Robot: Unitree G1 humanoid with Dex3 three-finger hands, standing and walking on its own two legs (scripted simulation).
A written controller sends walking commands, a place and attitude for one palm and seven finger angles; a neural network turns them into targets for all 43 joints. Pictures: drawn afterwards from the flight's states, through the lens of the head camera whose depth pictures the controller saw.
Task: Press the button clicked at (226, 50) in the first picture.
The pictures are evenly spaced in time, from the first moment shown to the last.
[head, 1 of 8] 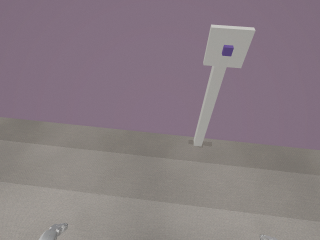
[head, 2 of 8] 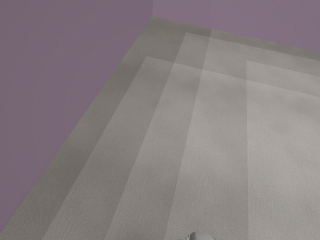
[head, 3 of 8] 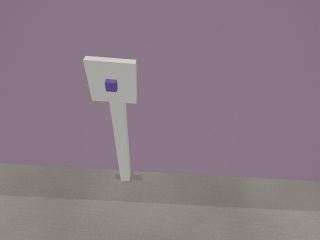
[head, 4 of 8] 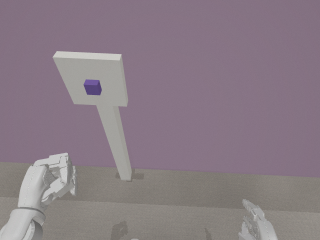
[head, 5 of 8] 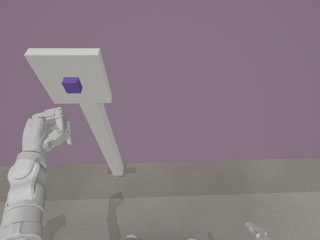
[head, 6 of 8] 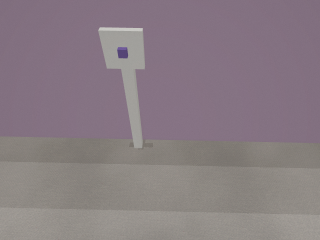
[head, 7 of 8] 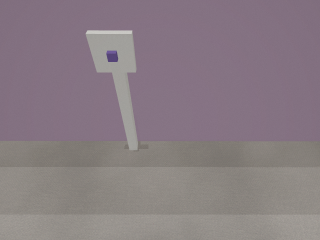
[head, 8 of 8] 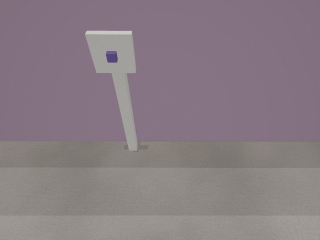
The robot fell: no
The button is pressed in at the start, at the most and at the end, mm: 0 9 0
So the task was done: yes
